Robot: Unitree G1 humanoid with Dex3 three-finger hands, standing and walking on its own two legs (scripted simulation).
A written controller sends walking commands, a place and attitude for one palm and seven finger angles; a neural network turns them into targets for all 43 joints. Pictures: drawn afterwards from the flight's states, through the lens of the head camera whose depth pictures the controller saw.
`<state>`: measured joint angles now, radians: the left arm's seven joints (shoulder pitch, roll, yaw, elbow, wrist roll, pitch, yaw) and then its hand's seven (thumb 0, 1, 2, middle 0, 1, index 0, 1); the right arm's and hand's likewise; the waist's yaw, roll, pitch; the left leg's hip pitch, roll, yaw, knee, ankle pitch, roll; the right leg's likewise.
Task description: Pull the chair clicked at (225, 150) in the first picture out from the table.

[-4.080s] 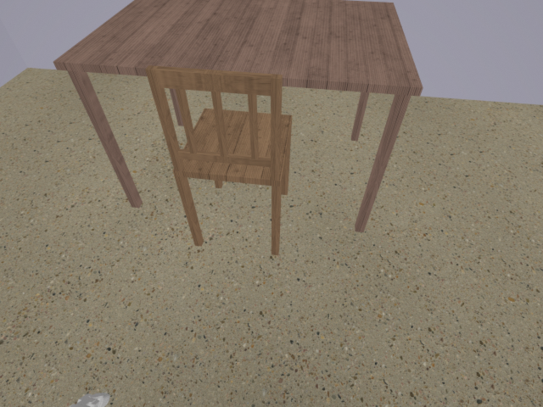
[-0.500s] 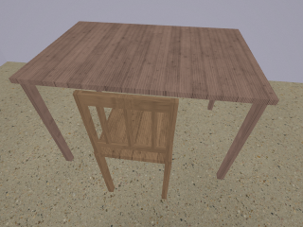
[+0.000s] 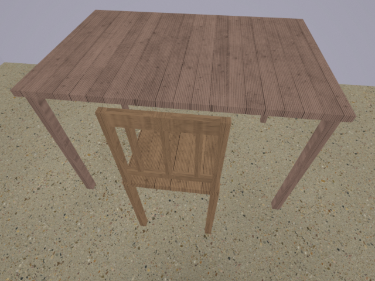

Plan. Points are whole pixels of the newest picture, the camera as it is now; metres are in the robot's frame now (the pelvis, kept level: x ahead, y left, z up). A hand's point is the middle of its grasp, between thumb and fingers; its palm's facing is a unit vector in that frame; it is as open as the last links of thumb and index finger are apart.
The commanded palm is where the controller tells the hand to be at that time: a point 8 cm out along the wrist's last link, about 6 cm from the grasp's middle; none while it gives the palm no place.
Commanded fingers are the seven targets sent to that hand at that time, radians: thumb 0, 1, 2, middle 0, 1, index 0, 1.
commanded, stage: come to a stop and stand still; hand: left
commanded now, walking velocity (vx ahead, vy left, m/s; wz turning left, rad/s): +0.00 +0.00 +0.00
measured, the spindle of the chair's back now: (166, 152) +0.51 +0.10 -0.11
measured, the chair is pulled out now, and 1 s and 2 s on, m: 0.00 0.00 0.00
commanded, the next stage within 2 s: look again from close up in 0.78 s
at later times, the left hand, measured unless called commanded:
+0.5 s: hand out of the picture +0.05 +0.15 -0.17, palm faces +0.01 -0.98 -0.21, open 7.3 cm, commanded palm none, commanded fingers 0.00 0.90 0.90 -0.20 -0.30 -0.20 -0.30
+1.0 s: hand out of the picture +0.05 +0.13 -0.17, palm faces +0.02 -0.98 -0.19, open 7.3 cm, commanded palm none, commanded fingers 0.00 0.90 0.90 -0.20 -0.30 -0.20 -0.30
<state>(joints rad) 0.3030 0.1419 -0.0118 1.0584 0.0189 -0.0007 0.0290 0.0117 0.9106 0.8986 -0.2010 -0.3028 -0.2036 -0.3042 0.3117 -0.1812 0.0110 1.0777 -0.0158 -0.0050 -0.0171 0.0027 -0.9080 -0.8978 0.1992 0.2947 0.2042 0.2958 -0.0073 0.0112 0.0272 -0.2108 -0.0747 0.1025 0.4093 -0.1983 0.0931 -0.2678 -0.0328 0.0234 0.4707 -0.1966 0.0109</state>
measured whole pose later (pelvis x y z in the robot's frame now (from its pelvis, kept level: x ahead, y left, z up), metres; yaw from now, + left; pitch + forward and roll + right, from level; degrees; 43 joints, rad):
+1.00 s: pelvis +0.05 -0.04 +0.00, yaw +0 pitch +0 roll +0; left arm 0.30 0.15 -0.02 1.11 0.01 -0.02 0.04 0.01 0.91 0.90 -0.20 -0.30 -0.20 -0.30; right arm 0.27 -0.14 0.03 1.16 -0.01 -0.03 -0.03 0.00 -0.91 -0.90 0.20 0.29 0.20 0.30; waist 0.00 0.00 0.03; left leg -0.12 -0.02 0.07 0.38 -0.26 0.03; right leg -0.16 0.02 -0.01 0.42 -0.25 -0.03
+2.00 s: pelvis +0.05 -0.05 +0.00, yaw +1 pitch +0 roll +0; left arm 0.36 0.14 -0.02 0.97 -0.03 0.03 0.06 0.02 0.92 0.90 -0.20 -0.30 -0.20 -0.30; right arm 0.30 -0.14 0.03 1.11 0.00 -0.03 -0.04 0.01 -0.91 -0.90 0.20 0.29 0.20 0.30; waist 0.00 0.00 0.03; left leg -0.14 0.00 0.05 0.42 -0.27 0.02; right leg -0.16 0.04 -0.02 0.42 -0.25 -0.04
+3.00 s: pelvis +0.00 -0.04 -0.09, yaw +3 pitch +16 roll -2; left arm 0.37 0.27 0.16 0.03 -0.27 -0.39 -0.33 0.01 -0.11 0.47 -0.10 -0.14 -0.10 -0.15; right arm 0.26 -0.26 -0.02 0.55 0.04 -0.23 -0.06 0.01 -0.90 -0.90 0.20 0.30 0.21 0.30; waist -0.04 0.02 -0.14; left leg -0.92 0.00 0.00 1.17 -0.52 0.04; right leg -0.90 0.01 -0.10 1.11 -0.49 -0.04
